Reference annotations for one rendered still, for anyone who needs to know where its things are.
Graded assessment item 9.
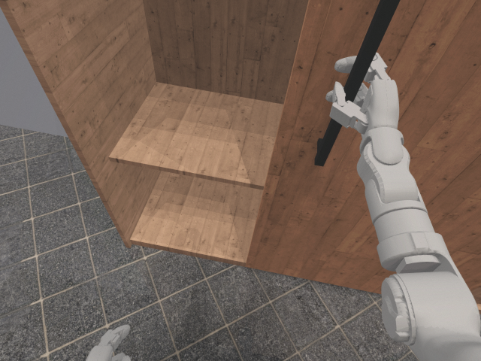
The right robot forearm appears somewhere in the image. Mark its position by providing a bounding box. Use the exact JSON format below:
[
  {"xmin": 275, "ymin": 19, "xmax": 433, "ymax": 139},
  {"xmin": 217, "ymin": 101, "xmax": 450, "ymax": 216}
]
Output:
[{"xmin": 357, "ymin": 127, "xmax": 481, "ymax": 335}]

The right robot hand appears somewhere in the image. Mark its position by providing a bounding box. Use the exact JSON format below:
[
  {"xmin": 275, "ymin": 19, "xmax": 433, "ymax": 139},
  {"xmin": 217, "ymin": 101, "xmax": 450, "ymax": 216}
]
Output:
[{"xmin": 325, "ymin": 53, "xmax": 399, "ymax": 138}]

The handle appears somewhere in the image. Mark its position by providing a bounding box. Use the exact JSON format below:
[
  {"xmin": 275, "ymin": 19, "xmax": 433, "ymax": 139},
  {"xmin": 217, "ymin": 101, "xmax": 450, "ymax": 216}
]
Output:
[{"xmin": 315, "ymin": 0, "xmax": 400, "ymax": 166}]

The right robot upper arm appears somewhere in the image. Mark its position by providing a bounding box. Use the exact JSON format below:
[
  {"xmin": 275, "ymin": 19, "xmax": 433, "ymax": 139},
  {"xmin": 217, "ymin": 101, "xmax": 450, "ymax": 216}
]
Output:
[{"xmin": 381, "ymin": 272, "xmax": 481, "ymax": 361}]

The left robot hand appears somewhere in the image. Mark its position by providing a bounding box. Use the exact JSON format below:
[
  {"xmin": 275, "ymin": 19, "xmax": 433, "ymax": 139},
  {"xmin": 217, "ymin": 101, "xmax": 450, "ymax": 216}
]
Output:
[{"xmin": 86, "ymin": 324, "xmax": 131, "ymax": 361}]

